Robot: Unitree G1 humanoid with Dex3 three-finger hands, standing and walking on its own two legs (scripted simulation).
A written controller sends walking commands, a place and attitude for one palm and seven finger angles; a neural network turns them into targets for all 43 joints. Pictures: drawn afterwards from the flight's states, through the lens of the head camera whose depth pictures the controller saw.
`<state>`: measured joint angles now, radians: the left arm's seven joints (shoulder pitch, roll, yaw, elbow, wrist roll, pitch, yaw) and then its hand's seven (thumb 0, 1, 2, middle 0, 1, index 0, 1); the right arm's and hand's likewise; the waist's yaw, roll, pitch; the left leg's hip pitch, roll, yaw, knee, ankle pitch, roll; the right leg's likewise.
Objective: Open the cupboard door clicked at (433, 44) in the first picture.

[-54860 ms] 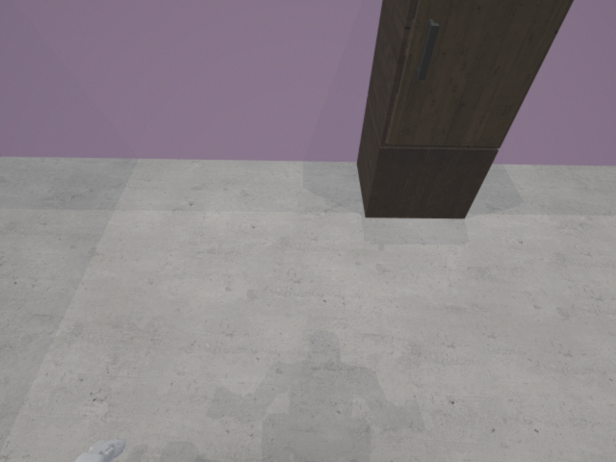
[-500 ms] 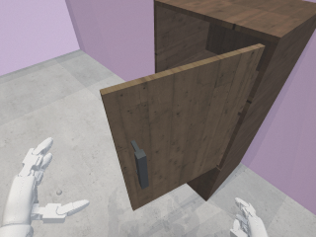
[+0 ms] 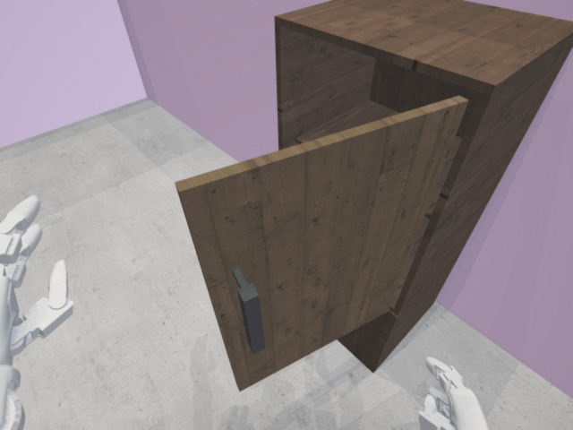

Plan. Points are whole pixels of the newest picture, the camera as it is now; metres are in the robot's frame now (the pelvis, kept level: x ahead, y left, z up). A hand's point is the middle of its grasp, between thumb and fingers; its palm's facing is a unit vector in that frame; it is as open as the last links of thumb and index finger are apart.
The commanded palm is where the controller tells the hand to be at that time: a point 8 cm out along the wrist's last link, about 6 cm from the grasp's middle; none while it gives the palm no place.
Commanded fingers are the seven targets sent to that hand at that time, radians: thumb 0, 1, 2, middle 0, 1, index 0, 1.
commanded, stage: draw the hand back to the body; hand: left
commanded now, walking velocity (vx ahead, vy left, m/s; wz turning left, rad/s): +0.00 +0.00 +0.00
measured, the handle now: (247, 311) +0.28 +0.10 +0.01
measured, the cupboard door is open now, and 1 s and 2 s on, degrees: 75 75 75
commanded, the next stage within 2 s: step back with the hand held close in 0.28 s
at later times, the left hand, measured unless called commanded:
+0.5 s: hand (65, 306) +0.18 +0.26 +0.17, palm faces +0.46 -0.78 -0.42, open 7.4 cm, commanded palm +0.12 +0.29 +0.17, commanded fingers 0.00 0.90 0.90 -0.20 -0.30 -0.20 -0.30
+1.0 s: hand (18, 364) +0.13 +0.27 +0.16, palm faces +0.41 -0.77 -0.49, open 7.4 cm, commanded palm +0.07 +0.31 +0.17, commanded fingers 0.00 0.90 0.90 -0.20 -0.30 -0.20 -0.30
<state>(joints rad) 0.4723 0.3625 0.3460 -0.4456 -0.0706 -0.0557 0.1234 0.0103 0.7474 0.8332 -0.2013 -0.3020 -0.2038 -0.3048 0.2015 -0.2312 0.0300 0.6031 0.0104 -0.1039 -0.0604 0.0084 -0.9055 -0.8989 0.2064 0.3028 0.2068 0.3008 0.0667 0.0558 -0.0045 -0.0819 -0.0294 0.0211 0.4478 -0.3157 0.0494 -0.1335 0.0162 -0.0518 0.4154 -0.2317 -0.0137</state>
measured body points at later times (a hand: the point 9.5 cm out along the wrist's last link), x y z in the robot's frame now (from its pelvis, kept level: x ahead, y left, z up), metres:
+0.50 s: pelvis -0.02 -0.01 +0.00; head -0.03 -0.03 +0.45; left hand +0.15 +0.29 +0.19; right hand +0.17 -0.23 -0.08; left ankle -0.04 +0.08 -0.74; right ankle +0.00 -0.11 -0.74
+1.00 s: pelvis -0.08 +0.01 -0.01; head -0.08 +0.02 +0.44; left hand +0.10 +0.31 +0.18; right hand +0.10 -0.24 -0.08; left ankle -0.04 +0.08 -0.74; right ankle +0.00 -0.11 -0.74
